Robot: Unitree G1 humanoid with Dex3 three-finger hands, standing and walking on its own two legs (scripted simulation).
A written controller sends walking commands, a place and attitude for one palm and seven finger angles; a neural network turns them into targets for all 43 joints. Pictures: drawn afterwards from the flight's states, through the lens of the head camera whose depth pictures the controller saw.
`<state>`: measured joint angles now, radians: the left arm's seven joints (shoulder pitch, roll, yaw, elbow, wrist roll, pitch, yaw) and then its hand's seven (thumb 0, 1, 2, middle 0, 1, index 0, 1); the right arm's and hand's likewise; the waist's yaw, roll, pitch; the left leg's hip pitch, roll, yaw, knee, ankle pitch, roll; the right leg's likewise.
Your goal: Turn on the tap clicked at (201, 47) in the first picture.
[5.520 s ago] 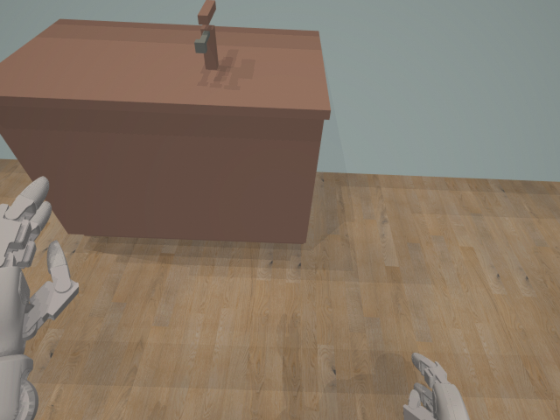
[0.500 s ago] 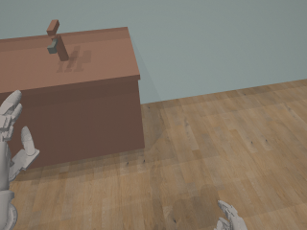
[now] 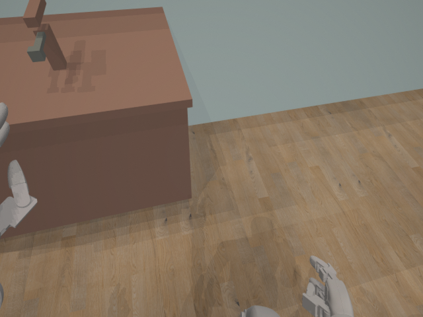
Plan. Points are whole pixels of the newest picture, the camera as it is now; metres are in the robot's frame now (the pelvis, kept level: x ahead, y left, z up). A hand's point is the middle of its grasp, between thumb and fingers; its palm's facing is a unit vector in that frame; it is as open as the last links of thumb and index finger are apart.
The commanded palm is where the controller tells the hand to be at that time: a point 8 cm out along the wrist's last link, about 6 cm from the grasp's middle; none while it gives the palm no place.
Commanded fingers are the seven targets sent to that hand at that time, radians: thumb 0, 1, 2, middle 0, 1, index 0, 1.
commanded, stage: take the last steps up to it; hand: left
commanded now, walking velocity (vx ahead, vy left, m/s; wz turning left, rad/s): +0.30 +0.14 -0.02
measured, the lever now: (36, 53) +0.67 +0.46 +0.10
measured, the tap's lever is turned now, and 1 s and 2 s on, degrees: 0 0 0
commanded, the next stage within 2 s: come to a stop and stand still in 0.78 s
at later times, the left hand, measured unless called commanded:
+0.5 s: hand (58, 134) +0.34 +0.25 +0.18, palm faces +0.34 -0.82 -0.46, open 7.4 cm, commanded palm +0.28 +0.31 +0.18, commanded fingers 0.00 0.90 0.90 -0.20 -0.30 -0.20 -0.30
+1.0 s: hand (34, 89) +0.43 +0.32 +0.19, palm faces +0.37 -0.78 -0.50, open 7.4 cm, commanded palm +0.38 +0.36 +0.18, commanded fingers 0.00 0.90 0.90 -0.20 -0.30 -0.20 -0.30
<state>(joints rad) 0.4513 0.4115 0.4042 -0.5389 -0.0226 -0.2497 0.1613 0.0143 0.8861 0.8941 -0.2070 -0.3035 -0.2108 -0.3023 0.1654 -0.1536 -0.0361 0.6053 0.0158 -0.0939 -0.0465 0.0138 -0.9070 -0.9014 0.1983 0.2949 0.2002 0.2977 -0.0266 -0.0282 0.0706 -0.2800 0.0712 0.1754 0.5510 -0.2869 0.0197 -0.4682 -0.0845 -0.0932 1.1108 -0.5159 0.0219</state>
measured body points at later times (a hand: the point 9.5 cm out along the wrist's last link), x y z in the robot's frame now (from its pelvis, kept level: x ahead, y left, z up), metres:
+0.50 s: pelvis +0.12 +0.03 +0.01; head +0.17 +0.02 +0.46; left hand +0.32 +0.29 +0.20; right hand +0.29 -0.24 -0.08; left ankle +0.20 +0.19 -0.69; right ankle +0.09 -0.07 -0.73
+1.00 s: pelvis +0.21 +0.08 +0.00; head +0.23 +0.07 +0.45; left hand +0.40 +0.36 +0.22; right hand +0.36 -0.12 -0.11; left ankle +0.22 +0.17 -0.73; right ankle +0.22 +0.00 -0.74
